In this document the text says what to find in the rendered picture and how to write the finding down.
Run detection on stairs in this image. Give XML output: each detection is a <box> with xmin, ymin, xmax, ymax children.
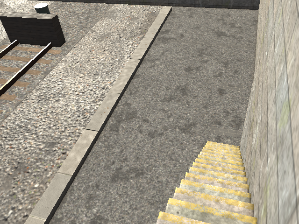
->
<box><xmin>156</xmin><ymin>141</ymin><xmax>258</xmax><ymax>224</ymax></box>

